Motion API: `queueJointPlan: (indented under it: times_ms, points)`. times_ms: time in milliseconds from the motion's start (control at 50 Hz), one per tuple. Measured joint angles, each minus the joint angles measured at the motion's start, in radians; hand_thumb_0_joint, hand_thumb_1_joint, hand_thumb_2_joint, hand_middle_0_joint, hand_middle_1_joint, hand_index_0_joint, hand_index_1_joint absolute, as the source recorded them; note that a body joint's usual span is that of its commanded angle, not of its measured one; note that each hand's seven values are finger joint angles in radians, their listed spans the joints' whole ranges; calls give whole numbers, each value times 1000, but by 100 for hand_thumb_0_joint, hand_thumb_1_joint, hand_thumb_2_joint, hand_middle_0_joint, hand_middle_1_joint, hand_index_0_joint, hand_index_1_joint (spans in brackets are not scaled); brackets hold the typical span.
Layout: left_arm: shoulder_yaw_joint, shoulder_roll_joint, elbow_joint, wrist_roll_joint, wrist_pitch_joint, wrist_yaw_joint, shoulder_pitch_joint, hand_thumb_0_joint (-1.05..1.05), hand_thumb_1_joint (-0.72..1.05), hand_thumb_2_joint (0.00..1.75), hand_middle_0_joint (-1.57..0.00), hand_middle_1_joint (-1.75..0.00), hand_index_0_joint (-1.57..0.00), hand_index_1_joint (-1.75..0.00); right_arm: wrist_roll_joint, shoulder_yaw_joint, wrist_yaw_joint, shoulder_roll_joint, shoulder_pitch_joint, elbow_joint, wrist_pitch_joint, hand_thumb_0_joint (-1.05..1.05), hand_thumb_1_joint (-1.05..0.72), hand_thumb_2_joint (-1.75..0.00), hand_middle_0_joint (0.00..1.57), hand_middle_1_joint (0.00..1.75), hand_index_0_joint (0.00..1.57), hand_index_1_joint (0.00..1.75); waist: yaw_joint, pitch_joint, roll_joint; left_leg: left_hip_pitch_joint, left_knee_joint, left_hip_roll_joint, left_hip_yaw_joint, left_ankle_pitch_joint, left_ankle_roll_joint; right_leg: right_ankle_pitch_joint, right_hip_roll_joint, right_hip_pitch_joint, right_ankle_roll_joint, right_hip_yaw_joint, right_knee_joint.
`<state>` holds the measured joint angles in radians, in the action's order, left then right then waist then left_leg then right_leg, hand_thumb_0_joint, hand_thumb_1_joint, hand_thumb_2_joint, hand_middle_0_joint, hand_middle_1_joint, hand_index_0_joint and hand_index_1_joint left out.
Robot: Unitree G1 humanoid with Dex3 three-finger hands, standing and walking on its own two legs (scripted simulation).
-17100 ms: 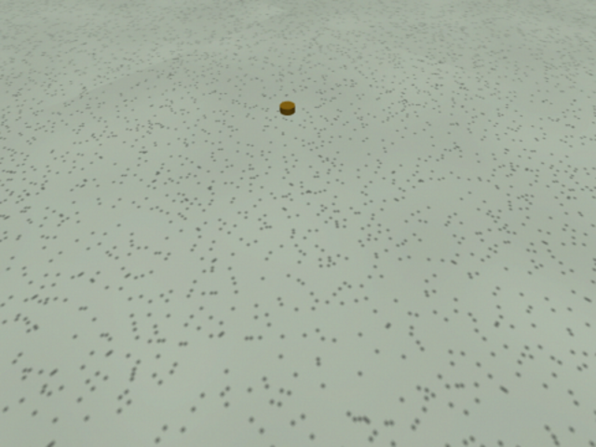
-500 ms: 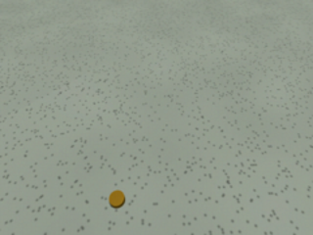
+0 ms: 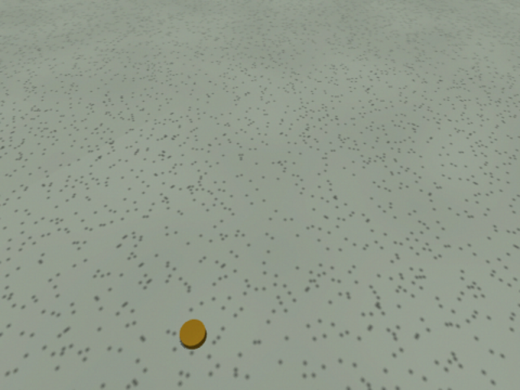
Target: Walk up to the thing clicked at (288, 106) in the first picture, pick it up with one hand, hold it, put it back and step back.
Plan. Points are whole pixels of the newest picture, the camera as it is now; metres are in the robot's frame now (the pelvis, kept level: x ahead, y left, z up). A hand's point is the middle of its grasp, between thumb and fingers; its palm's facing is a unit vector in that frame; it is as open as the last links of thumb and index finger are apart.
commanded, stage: stand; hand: left
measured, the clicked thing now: (193, 334) +0.46 +0.25 -0.76
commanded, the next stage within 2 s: walk up in 0.04 s
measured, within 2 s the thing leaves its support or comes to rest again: neither
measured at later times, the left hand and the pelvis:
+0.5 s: hand out of the picture +0.08 +0.28 -0.16, palm faces -0.02 -0.93 -0.37, open 7.4 cm; pelvis +0.02 +0.01 +0.00, yaw +0 degrees
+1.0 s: hand out of the picture +0.09 +0.27 -0.15, palm faces -0.04 -0.92 -0.38, open 7.4 cm; pelvis +0.02 +0.01 -0.01, yaw -1 degrees
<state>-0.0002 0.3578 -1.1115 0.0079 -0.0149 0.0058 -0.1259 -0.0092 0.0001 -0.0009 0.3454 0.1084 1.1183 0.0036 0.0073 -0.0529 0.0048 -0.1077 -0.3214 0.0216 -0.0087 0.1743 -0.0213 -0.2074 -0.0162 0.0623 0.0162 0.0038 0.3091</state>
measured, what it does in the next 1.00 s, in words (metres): stands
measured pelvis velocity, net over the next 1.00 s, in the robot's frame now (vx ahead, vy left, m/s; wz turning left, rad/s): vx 0.02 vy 0.01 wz -0.02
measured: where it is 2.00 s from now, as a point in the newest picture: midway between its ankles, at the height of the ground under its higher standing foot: outside the picture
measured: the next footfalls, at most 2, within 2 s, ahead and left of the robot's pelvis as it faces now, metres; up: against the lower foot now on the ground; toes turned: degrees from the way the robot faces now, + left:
none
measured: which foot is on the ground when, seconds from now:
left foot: down 0.00-1.00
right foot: down 0.00-1.00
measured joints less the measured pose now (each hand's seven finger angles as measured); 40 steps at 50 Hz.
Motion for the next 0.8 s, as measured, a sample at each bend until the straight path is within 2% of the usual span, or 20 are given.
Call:
queueJointPlan:
  times_ms: [300,540,800]
  points:
    - [-24,10,9,11,-11,-1,-39,0,90,90,-20,-30,-21,-30,-13,30,16,5,51,-27,-18,1,-91,-90,20,30,20,30,-9,9,-7,-2,-49,-10,8,44,15,-37,-11,-1,8,8,39]
    - [-14,12,26,4,-6,-11,-33,1,91,90,-20,-30,-20,-30,-7,37,13,-2,35,-53,-25,1,-91,-90,20,30,20,30,-6,-4,-5,6,-69,-19,16,70,22,-66,-20,-2,14,15,68]
    - [-9,6,40,3,-11,-16,-18,0,90,90,-20,-30,-21,-30,-5,42,15,4,1,-73,-30,1,-91,-90,20,30,20,30,-8,-6,-12,17,-80,-12,20,80,17,-76,-13,-10,10,20,82]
